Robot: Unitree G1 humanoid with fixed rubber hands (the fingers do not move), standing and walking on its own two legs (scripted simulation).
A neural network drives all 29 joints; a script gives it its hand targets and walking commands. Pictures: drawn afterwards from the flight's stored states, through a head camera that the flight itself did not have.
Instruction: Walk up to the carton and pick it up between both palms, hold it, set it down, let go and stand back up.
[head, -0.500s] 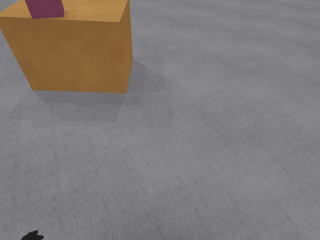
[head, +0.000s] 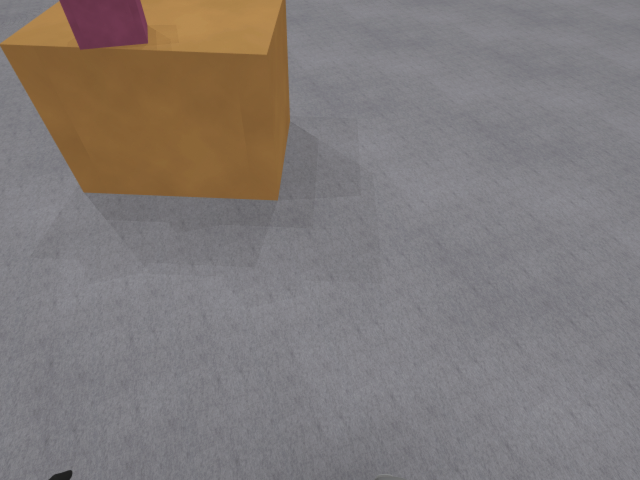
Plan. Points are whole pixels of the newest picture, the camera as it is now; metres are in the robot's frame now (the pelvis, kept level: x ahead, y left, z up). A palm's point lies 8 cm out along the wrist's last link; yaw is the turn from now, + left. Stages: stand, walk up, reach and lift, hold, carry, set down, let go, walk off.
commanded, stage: walk up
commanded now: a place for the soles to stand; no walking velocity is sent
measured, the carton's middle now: (106, 9) +1.53 +0.68 -0.01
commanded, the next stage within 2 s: none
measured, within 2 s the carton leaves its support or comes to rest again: neither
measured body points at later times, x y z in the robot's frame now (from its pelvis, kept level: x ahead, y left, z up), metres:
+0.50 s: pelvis +0.20 +0.10 -0.03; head +0.21 +0.11 +0.42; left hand +0.26 +0.45 -0.12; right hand +0.33 -0.21 -0.11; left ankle +0.29 +0.24 -0.73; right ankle +0.13 -0.11 -0.70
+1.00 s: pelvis +0.38 +0.13 -0.02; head +0.41 +0.09 +0.43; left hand +0.40 +0.48 -0.07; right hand +0.52 -0.16 -0.14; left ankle +0.34 +0.24 -0.68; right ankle +0.40 -0.01 -0.73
